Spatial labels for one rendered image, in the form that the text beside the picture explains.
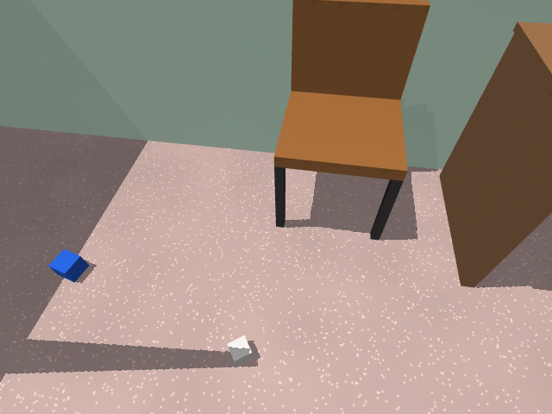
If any desk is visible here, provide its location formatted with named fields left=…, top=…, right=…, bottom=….
left=439, top=22, right=552, bottom=288

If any chair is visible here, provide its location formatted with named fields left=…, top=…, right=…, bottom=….
left=274, top=0, right=430, bottom=240

